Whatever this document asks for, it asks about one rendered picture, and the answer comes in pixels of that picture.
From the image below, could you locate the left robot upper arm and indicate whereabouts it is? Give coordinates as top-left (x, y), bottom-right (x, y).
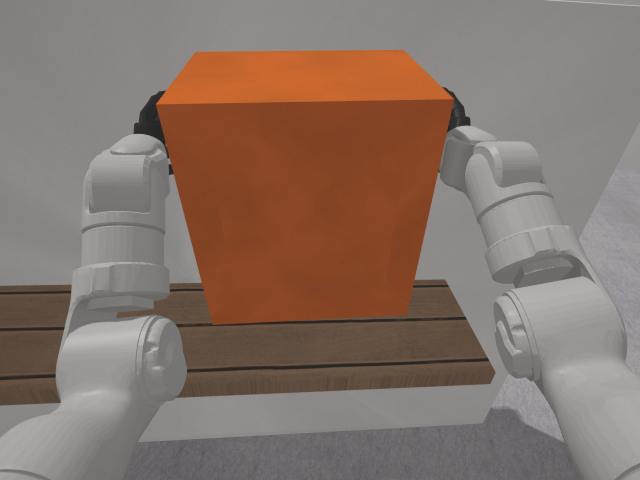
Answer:
top-left (0, 315), bottom-right (187, 480)

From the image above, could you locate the right robot upper arm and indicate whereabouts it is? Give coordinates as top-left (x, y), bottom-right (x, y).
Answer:
top-left (493, 276), bottom-right (640, 480)

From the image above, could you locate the left robot hand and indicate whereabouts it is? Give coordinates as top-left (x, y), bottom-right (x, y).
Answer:
top-left (134, 91), bottom-right (174, 175)

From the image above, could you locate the robot right forearm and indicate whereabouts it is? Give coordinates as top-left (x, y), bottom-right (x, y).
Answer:
top-left (439, 126), bottom-right (627, 360)

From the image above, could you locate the carton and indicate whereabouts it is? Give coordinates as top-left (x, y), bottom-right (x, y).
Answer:
top-left (156, 50), bottom-right (454, 325)

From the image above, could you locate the right robot hand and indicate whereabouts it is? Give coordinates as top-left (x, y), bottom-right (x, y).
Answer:
top-left (438, 87), bottom-right (470, 173)

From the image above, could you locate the robot left forearm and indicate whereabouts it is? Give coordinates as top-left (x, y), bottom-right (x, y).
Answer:
top-left (56, 134), bottom-right (170, 400)

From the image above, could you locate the table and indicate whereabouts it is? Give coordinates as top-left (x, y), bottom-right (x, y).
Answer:
top-left (0, 279), bottom-right (496, 406)

